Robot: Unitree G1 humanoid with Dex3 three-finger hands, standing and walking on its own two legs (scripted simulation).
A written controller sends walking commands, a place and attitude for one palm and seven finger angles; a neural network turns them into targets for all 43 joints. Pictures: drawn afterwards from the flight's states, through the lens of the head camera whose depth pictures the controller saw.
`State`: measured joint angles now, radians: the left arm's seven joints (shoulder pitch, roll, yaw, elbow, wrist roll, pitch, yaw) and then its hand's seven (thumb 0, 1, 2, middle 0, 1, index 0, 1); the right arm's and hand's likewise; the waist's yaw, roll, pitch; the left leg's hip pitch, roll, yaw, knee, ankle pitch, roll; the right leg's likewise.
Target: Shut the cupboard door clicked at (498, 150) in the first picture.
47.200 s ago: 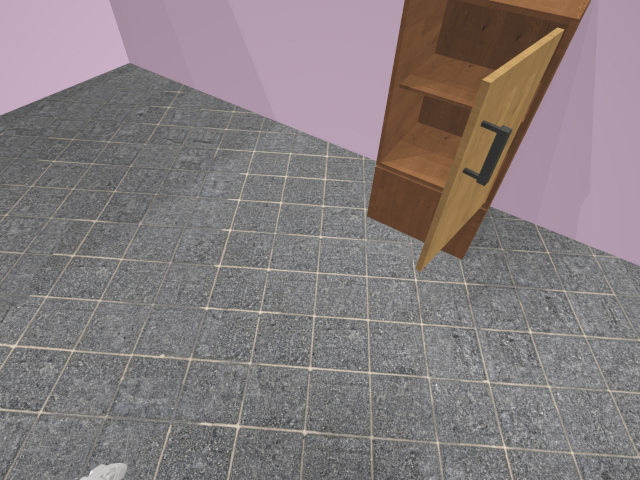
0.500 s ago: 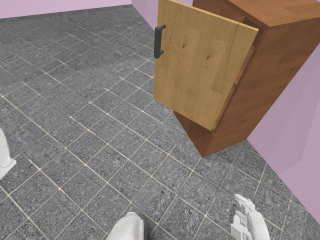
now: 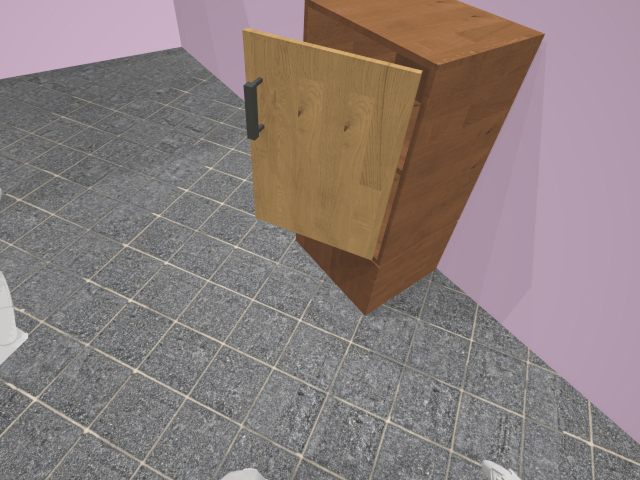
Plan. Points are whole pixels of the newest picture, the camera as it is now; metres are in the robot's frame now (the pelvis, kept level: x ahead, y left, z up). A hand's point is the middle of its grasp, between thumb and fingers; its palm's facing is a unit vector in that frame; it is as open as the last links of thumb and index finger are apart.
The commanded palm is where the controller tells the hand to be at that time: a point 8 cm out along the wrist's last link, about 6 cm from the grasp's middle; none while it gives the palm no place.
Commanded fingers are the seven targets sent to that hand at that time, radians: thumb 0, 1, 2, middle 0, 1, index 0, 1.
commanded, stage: stop stepping back and stand still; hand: left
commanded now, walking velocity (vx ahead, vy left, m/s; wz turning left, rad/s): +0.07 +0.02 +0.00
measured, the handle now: (255, 108) +0.94 +0.20 -0.02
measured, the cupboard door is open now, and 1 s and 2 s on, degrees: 30 30 30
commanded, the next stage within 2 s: let the arm hang, fingers relaxed in 0.70 s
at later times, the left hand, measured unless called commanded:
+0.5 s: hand (8, 274) +0.25 +0.31 +0.18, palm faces +0.43 -0.75 -0.49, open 7.4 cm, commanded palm +0.19 +0.34 +0.18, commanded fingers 0.00 0.90 0.90 -0.20 -0.30 -0.20 -0.30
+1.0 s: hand (118, 436) +0.19 +0.27 -0.08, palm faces +0.00 -0.93 -0.36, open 7.4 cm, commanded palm none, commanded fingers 0.00 0.90 0.90 -0.20 -0.30 -0.20 -0.30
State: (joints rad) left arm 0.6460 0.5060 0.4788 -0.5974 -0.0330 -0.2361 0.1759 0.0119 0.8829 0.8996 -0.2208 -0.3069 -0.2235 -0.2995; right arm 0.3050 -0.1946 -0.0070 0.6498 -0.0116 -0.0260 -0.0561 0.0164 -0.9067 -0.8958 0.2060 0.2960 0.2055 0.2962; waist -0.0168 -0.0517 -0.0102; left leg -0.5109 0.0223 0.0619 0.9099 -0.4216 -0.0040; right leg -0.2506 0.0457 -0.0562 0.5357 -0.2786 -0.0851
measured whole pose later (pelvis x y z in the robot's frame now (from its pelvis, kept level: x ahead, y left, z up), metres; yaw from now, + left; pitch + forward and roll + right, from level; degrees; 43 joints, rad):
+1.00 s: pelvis +0.02 +0.05 +0.00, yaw +1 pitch +0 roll +0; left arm 0.25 0.28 0.03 0.47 0.02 0.05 0.00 0.01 0.91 0.90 -0.20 -0.30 -0.20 -0.30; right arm 0.15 -0.31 0.00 0.78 -0.01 -0.01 0.01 0.01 -0.91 -0.90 0.20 0.30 0.20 0.30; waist -0.03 0.07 -0.01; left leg -0.36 0.02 0.10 0.58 -0.24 0.04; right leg -0.26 -0.03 -0.03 0.59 -0.34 0.02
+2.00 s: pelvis +0.03 +0.04 +0.01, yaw +1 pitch -1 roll +0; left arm 0.31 0.12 0.01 1.14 0.02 0.00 0.03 0.00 0.91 0.90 -0.20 -0.30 -0.20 -0.30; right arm 0.31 -0.12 -0.01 1.13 -0.01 0.01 -0.03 0.01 -0.91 -0.90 0.20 0.30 0.20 0.30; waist -0.01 -0.01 0.03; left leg -0.23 0.02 0.09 0.41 -0.16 0.02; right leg -0.13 -0.02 -0.04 0.42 -0.27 0.00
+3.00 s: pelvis +0.05 +0.05 -0.02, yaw +11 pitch -2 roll -1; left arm 0.24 0.19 0.07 1.02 0.03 0.03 0.04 0.00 0.91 0.90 -0.20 -0.30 -0.21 -0.30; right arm 0.25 -0.17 -0.05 1.03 -0.02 0.06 0.00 0.01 -0.91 -0.90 0.20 0.30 0.20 0.30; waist -0.02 -0.03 0.11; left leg -0.34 0.02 0.07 0.69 -0.31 0.00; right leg -0.15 -0.09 -0.20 0.65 -0.45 0.02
